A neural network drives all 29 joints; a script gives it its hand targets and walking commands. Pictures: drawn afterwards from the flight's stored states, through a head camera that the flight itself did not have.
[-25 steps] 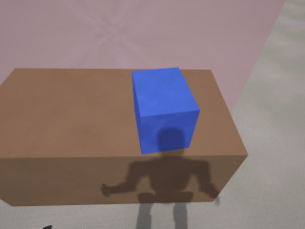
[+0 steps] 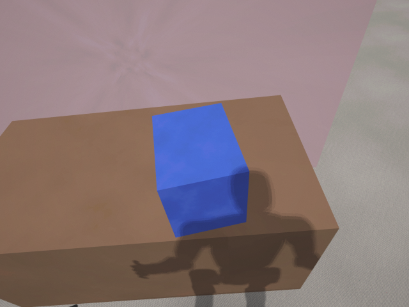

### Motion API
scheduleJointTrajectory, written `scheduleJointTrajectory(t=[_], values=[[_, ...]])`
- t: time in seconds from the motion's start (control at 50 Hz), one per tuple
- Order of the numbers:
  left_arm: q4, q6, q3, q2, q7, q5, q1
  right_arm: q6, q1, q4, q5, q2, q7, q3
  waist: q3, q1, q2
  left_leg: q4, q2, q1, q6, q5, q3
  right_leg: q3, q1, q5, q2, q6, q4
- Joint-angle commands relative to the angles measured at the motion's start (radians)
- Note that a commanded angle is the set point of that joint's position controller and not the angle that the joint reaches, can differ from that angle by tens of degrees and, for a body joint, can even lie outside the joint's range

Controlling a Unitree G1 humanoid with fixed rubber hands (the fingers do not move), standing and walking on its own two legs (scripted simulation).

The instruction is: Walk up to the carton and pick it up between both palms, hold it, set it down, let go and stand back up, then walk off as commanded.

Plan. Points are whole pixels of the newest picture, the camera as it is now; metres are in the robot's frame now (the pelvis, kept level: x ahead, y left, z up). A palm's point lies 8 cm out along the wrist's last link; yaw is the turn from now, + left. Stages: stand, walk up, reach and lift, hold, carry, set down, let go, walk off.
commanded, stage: walk up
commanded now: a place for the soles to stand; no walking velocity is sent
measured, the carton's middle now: (198, 168) +0.50 +0.06 -0.07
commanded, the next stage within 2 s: stand in 1.42 s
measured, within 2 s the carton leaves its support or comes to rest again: neither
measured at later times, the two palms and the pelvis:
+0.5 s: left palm out of the picture +0.09 +0.35 -0.11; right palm out of the picture +0.13 -0.27 -0.08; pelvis +0.02 +0.04 +0.00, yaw +0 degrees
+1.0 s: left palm out of the picture +0.08 +0.33 -0.10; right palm out of the picture +0.11 -0.28 -0.11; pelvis +0.01 +0.02 +0.00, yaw +0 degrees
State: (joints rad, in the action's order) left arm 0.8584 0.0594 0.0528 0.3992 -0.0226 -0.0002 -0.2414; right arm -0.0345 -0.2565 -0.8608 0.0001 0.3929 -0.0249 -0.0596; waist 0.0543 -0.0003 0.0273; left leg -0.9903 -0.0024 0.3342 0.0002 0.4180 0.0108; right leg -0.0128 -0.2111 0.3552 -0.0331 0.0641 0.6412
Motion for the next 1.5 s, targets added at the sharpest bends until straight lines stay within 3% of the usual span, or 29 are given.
scheduleJointTrajectory(t=[0.0, 0.02, 0.06, 0.12, 0.18, 0.22, 0.24, 0.26, 0.28, 0.3, 0.34, 0.36, 0.42, 0.48, 0.52, 0.56, 0.58, 0.64, 0.68, 0.74, 0.86, 0.98, 1.1, 1.12, 1.14, 1.3, 1.38, 1.44, 1.48], values=[[-0.044, 0.026, 0.075, 0.233, 0.031, -0.006, -0.139, 0.005, 0.004, 0.076, 0.008, 0.180, 0.010, -0.038, 0.047, -0.045, -0.191, 0.013, 0.030, 0.234, -0.018, -0.068, 0.028, 0.263, 0.232, -0.788, 0.225, -0.010, -0.277], [-0.048, 0.018, 0.074, 0.244, 0.032, -0.008, -0.128, 0.004, -0.021, 0.068, 0.003, 0.187, 0.019, -0.036, 0.050, -0.026, -0.228, 0.044, 0.028, 0.230, -0.019, -0.063, 0.017, 0.243, 0.217, -0.869, 0.214, -0.002, -0.260], [-0.057, 0.012, 0.060, 0.225, 0.045, -0.010, -0.125, 0.011, 0.064, 0.082, 0.013, 0.194, 0.024, -0.040, 0.052, -0.064, -0.141, 0.083, 0.035, 0.239, -0.019, -0.015, 0.005, 0.270, 0.253, -0.895, 0.250, 0.034, -0.229], [-0.050, -0.002, 0.055, 0.253, 0.050, -0.017, -0.098, 0.012, 0.090, 0.093, 0.002, 0.177, 0.029, -0.036, -0.020, -0.064, -0.197, 0.213, 0.040, 0.146, -0.029, 0.002, 0.002, 0.250, 0.229, -0.819, 0.255, 0.096, -0.192], [-0.067, -0.011, 0.043, 0.242, 0.051, -0.015, -0.018, -0.002, 0.064, 0.042, 0.004, 0.165, 0.032, -0.029, -0.027, -0.031, -0.198, 0.392, 0.035, 0.000, -0.046, -0.085, -0.029, 0.177, 0.147, -0.787, 0.208, 0.062, -0.110], [-0.078, -0.016, 0.037, 0.218, 0.044, -0.003, 0.045, -0.012, -0.037, 0.006, 0.015, 0.178, 0.038, -0.037, -0.099, 0.040, -0.154, 0.562, 0.032, -0.249, -0.079, -0.372, -0.004, 0.142, 0.029, -0.701, 0.169, 0.011, 0.000], [-0.101, -0.015, 0.022, 0.179, 0.042, 0.001, 0.108, -0.017, -0.084, -0.010, 0.019, 0.238, 0.047, -0.059, -0.190, 0.089, 0.018, 0.622, 0.184, -0.383, -0.126, -0.532, 0.217, 0.112, -0.069, -0.479, 0.099, -0.025, 0.155], [-0.088, -0.027, 0.014, 0.129, 0.039, 0.004, 0.064, -0.029, -0.004, 0.010, 0.016, 0.263, 0.055, -0.057, -0.177, 0.043, 0.102, 0.646, 0.346, -0.401, -0.203, -0.636, 0.459, 0.066, -0.177, 0.034, -0.017, -0.073, 0.233], [-0.052, -0.047, 0.026, 0.174, 0.041, -0.001, 0.034, -0.028, 0.029, -0.006, 0.002, 0.268, 0.051, -0.045, -0.165, 0.030, 0.098, 0.644, 0.345, -0.296, -0.231, -0.361, 0.455, 0.133, -0.148, 0.217, -0.014, -0.058, 0.256], [-0.021, -0.052, 0.032, 0.186, 0.037, 0.000, -0.015, -0.022, 0.104, 0.018, 0.008, 0.254, 0.048, -0.038, -0.103, -0.002, 0.090, 0.671, 0.349, -0.179, -0.270, -0.187, 0.432, 0.116, -0.130, 0.263, 0.028, -0.055, 0.259], [-0.002, -0.055, 0.036, 0.203, 0.022, -0.018, -0.018, -0.020, 0.149, 0.040, 0.019, 0.236, 0.043, -0.027, 0.031, -0.016, 0.057, 0.744, 0.288, -0.005, -0.209, 0.138, 0.416, 0.097, -0.105, 0.221, 0.045, -0.026, 0.202], [0.011, -0.054, 0.039, 0.187, 0.013, -0.020, -0.046, -0.023, 0.154, 0.032, 0.020, 0.222, 0.040, -0.017, -0.008, -0.011, 0.109, 0.741, 0.242, -0.089, -0.171, 0.144, 0.362, 0.083, -0.109, 0.185, 0.035, -0.036, 0.121], [0.014, -0.050, 0.041, 0.175, 0.015, -0.025, -0.058, -0.025, 0.141, 0.029, 0.025, 0.220, 0.035, -0.016, -0.061, 0.002, 0.160, 0.691, 0.258, -0.173, -0.179, -0.038, 0.385, 0.068, -0.109, 0.141, 0.055, -0.038, 0.015], [0.035, -0.032, 0.030, 0.163, 0.023, -0.018, -0.054, -0.010, 0.183, 0.037, 0.016, 0.208, 0.036, -0.005, -0.082, -0.030, 0.148, 0.576, 0.212, -0.118, -0.131, -0.277, 0.239, 0.066, 0.046, -0.041, 0.077, -0.035, -0.259], [0.035, -0.025, 0.037, 0.189, 0.033, -0.027, -0.058, -0.001, 0.209, 0.034, 0.000, 0.167, 0.037, 0.002, -0.104, -0.026, 0.082, 0.465, 0.143, -0.119, -0.077, -0.405, 0.146, 0.163, 0.076, -0.195, 0.116, -0.034, -0.302], [0.012, -0.020, 0.035, 0.216, 0.031, -0.033, 0.045, 0.008, 0.186, 0.005, -0.014, 0.144, 0.034, 0.017, -0.031, 0.018, -0.016, 0.478, 0.059, -0.100, -0.034, -0.217, 0.076, 0.277, -0.018, -0.127, 0.218, -0.008, -0.380], [0.013, -0.020, 0.030, 0.230, 0.025, -0.032, 0.121, 0.011, 0.175, -0.009, -0.012, 0.157, 0.029, 0.006, 0.004, 0.042, -0.021, 0.506, 0.029, -0.164, -0.026, -0.139, 0.072, 0.230, -0.108, -0.040, 0.222, 0.016, -0.359], [0.009, -0.016, 0.019, 0.198, 0.016, -0.024, 0.083, 0.004, 0.187, -0.027, 0.000, 0.188, 0.023, -0.005, -0.034, 0.024, -0.015, 0.549, 0.081, -0.232, -0.042, -0.243, 0.113, 0.201, -0.119, -0.074, 0.173, -0.004, -0.335], [0.017, -0.016, 0.011, 0.185, 0.017, -0.018, 0.067, -0.006, 0.180, -0.044, -0.007, 0.184, 0.024, 0.006, -0.087, 0.021, -0.107, 0.560, 0.103, -0.201, -0.049, -0.331, 0.127, 0.156, -0.014, -0.150, 0.147, -0.014, -0.330], [0.019, -0.020, 0.012, 0.204, 0.018, -0.009, 0.084, -0.007, 0.213, -0.056, -0.001, 0.173, 0.026, 0.018, -0.099, 0.008, -0.044, 0.539, 0.095, -0.233, -0.032, -0.420, 0.100, 0.175, -0.011, -0.281, 0.166, -0.011, -0.302], [0.026, -0.026, 0.012, 0.193, 0.026, -0.006, 0.086, 0.007, 0.233, -0.067, 0.001, 0.165, 0.024, 0.018, -0.069, 0.002, -0.074, 0.556, 0.086, -0.203, -0.039, -0.379, 0.086, 0.177, -0.020, -0.297, 0.169, -0.038, -0.308], [0.033, -0.031, 0.004, 0.180, 0.021, -0.018, 0.094, 0.008, 0.243, -0.112, 0.002, 0.196, 0.025, 0.020, -0.028, 0.018, -0.057, 0.595, 0.097, -0.198, -0.051, -0.114, 0.125, 0.204, -0.100, 0.082, 0.158, 0.005, -0.391], [0.035, -0.029, 0.004, 0.188, 0.019, -0.016, 0.075, 0.000, 0.232, -0.116, 0.001, 0.185, 0.021, 0.030, -0.089, 0.008, -0.063, 0.599, 0.115, -0.203, -0.037, -0.258, 0.134, 0.177, 0.002, -0.127, 0.162, -0.006, -0.340], [0.020, -0.028, 0.008, 0.186, 0.021, -0.012, 0.095, -0.001, 0.225, -0.112, 0.004, 0.187, 0.022, 0.027, -0.080, 0.008, -0.014, 0.588, 0.107, -0.199, -0.034, -0.329, 0.108, 0.178, 0.001, -0.199, 0.163, -0.010, -0.328], [0.019, -0.024, 0.012, 0.194, 0.021, -0.015, 0.088, -0.003, 0.214, -0.112, -0.002, 0.174, 0.020, 0.028, -0.090, 0.014, -0.066, 0.598, 0.091, -0.214, -0.039, -0.286, 0.119, 0.183, -0.004, -0.142, 0.159, -0.001, -0.345], [0.033, -0.029, 0.006, 0.189, 0.024, -0.018, 0.062, -0.006, 0.211, -0.106, 0.005, 0.186, 0.025, 0.028, -0.132, 0.009, -0.010, 0.582, 0.109, -0.194, -0.047, -0.362, 0.098, 0.150, 0.070, -0.245, 0.158, -0.018, -0.328], [0.032, -0.025, 0.007, 0.197, 0.025, -0.015, 0.075, -0.004, 0.206, -0.104, -0.005, 0.181, 0.024, 0.031, -0.128, 0.014, -0.073, 0.568, 0.113, -0.202, -0.052, -0.376, 0.106, 0.140, 0.038, -0.226, 0.150, -0.015, -0.314], [0.027, -0.024, 0.008, 0.202, 0.023, -0.012, 0.084, -0.004, 0.216, -0.105, -0.001, 0.185, 0.021, 0.029, -0.129, 0.011, -0.017, 0.578, 0.112, -0.226, -0.042, -0.340, 0.107, 0.159, 0.002, -0.213, 0.158, -0.004, -0.316], [0.035, -0.027, 0.003, 0.188, 0.027, -0.010, 0.047, -0.001, 0.230, -0.113, 0.002, 0.182, 0.025, 0.029, -0.108, 0.002, -0.052, 0.575, 0.104, -0.207, -0.045, -0.330, 0.099, 0.167, 0.014, -0.250, 0.165, -0.024, -0.352]])
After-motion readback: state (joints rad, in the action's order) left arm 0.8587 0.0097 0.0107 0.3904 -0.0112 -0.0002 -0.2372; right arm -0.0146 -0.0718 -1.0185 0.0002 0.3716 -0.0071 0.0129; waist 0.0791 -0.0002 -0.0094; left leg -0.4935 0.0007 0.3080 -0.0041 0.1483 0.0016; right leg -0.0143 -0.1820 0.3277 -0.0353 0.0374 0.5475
